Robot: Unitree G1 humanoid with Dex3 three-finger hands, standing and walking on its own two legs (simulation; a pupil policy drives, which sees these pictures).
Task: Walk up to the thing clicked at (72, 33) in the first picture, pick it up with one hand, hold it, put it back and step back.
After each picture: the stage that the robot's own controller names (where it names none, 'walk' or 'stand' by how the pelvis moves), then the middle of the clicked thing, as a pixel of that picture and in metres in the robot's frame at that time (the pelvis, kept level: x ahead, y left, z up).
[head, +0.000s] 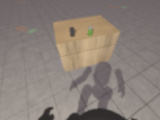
stand; (72, 32) +1.04 +0.29 -0.07
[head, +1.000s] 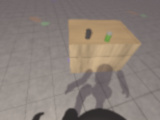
walk; (88, 34) +0.95 +0.05 -0.05
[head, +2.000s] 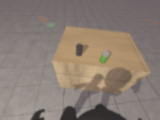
rise first; (79, 50) +0.63 +0.14 -0.05
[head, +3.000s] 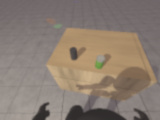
stand; (73, 54) +0.57 +0.19 -0.04
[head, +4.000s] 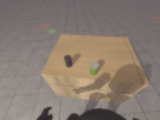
stand; (68, 61) +0.52 +0.22 -0.08
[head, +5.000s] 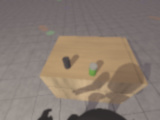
stand; (66, 63) +0.51 +0.24 -0.08
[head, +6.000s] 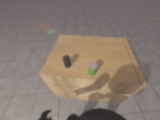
stand; (67, 61) +0.52 +0.24 -0.08
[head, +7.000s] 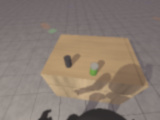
stand; (68, 61) +0.52 +0.23 -0.08
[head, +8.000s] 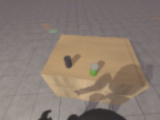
stand; (68, 62) +0.51 +0.23 -0.08
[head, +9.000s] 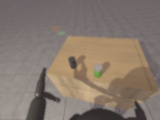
rise first; (72, 62) +0.51 +0.22 -0.07
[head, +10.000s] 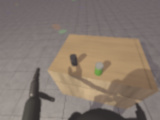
go down; (73, 60) +0.53 +0.22 -0.07
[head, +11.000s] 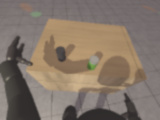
go down; (61, 54) +0.50 +0.21 -0.03
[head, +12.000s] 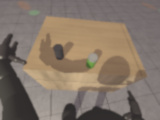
approach; (59, 52) +0.51 +0.21 -0.01
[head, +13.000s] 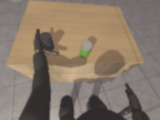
close; (47, 42) +0.54 +0.23 +0.03
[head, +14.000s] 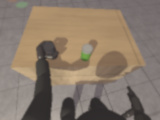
lift; (51, 51) +0.48 +0.22 +0.02
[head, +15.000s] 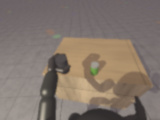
lift; (63, 64) +0.33 +0.19 +0.16
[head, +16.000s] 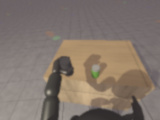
hold; (67, 67) +0.33 +0.16 +0.13
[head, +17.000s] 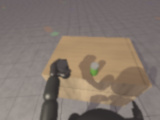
hold; (64, 69) +0.32 +0.19 +0.10
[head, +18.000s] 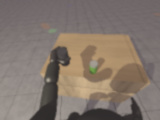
crouch; (63, 57) +0.40 +0.19 +0.12
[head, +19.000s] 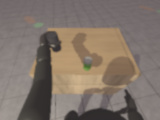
lower; (54, 42) +0.50 +0.21 +0.15
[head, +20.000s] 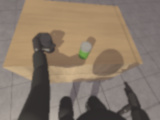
lower; (48, 44) +0.52 +0.22 +0.02
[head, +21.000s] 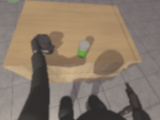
lower; (46, 45) +0.51 +0.22 +0.03
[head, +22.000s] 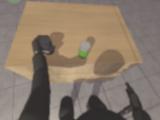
lower; (47, 46) +0.51 +0.22 +0.03
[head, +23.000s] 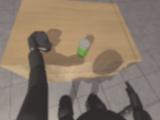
lower; (44, 43) +0.52 +0.23 +0.03
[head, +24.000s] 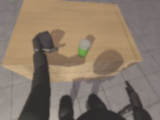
open; (47, 43) +0.52 +0.21 +0.03
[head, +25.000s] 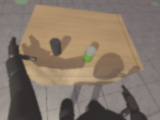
sink last; (56, 47) +0.51 +0.20 +0.01
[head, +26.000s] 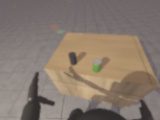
sink last; (73, 58) +0.53 +0.21 -0.02
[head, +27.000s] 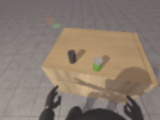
stand; (72, 57) +0.51 +0.20 -0.02
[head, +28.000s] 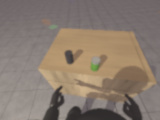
stand; (69, 57) +0.51 +0.21 -0.01
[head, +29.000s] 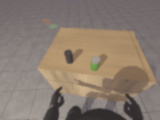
stand; (69, 57) +0.51 +0.21 -0.01
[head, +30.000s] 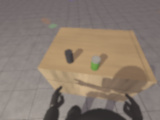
stand; (69, 56) +0.51 +0.21 -0.01
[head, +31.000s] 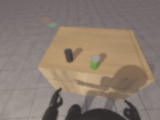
stand; (69, 55) +0.52 +0.20 -0.02
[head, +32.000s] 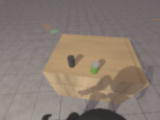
stand; (71, 61) +0.52 +0.20 -0.08
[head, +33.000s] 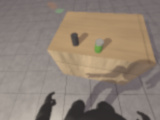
walk; (75, 39) +0.66 +0.19 -0.05
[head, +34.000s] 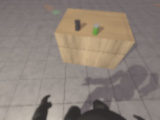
walk; (77, 25) +0.98 +0.17 -0.06
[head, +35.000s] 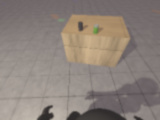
stand; (80, 26) +1.15 +0.20 -0.06
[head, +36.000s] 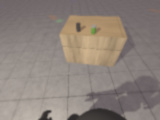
stand; (78, 27) +1.16 +0.22 -0.08
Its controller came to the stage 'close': yes
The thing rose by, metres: 0.22
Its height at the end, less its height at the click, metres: +0.00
